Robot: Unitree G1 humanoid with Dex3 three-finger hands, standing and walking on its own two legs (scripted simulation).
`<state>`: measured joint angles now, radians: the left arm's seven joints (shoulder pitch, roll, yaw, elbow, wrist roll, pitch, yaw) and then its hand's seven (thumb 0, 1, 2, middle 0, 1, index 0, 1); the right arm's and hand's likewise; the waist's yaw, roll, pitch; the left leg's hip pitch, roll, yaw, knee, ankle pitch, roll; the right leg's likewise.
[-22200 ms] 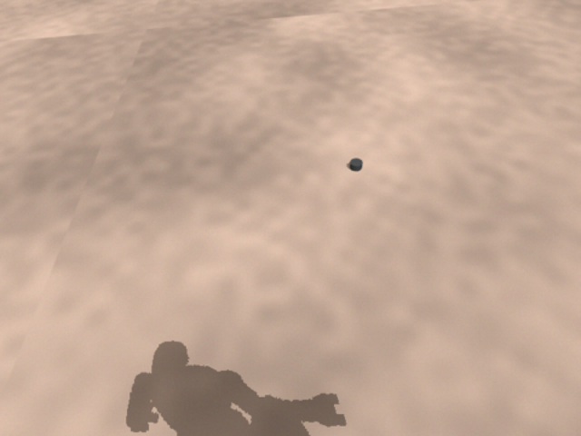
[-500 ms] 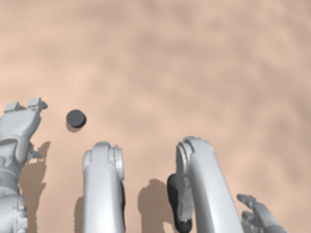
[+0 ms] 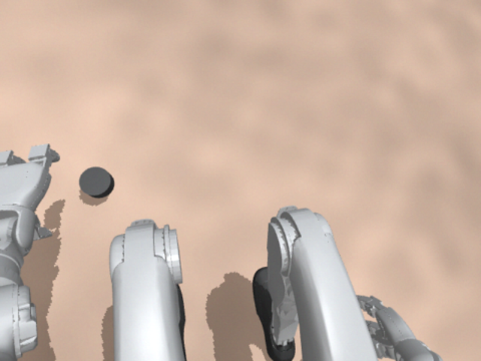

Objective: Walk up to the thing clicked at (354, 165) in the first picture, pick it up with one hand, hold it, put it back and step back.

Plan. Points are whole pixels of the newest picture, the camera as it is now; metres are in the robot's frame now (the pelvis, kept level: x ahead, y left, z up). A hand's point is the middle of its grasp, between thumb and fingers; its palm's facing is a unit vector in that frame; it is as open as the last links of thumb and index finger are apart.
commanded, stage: rise first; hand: left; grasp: from above
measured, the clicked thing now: (97, 182) +0.43 +0.29 -0.31
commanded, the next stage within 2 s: approach in 0.34 s
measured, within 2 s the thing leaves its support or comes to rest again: neither
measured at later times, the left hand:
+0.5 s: hand (46, 199) +0.38 +0.34 -0.20, palm faces -0.44 -0.12 -0.89, open 14.0 cm
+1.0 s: hand (92, 151) +0.47 +0.27 -0.18, palm faces -0.39 -0.06 -0.92, open 14.1 cm
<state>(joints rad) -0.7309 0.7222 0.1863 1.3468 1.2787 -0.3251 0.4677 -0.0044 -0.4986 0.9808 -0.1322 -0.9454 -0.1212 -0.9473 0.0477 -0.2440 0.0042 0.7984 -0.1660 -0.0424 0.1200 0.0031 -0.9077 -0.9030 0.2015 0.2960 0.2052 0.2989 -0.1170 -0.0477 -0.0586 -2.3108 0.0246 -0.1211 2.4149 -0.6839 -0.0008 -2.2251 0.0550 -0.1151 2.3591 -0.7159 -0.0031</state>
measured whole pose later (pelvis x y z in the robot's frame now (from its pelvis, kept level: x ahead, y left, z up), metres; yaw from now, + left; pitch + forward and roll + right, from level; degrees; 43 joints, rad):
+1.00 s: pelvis +0.00 +0.00 -0.01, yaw -2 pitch +34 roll -7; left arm -0.95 0.68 0.13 1.49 1.22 -0.08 0.52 0.00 -0.53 0.99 -0.09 -1.05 -0.09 -1.03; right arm 0.10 -0.27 0.09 0.76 -0.15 -0.08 0.16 0.00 -0.91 -0.90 0.20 0.30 0.20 0.30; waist -0.26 0.00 -0.03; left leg -2.34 0.05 -0.14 2.44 -0.69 0.00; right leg -2.27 0.08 -0.13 2.36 -0.70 0.00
